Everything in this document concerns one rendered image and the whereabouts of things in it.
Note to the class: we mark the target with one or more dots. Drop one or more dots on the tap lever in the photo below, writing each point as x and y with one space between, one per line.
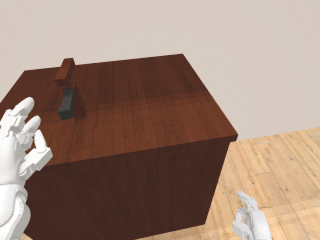
65 111

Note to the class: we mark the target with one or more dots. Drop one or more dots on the robot left hand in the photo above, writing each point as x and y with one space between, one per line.
16 137

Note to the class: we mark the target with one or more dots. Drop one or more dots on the counter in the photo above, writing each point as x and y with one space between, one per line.
142 155

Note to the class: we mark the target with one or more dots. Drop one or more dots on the robot right hand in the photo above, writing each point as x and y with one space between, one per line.
255 224

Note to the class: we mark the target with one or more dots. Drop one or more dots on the robot left forearm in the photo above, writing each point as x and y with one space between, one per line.
14 213

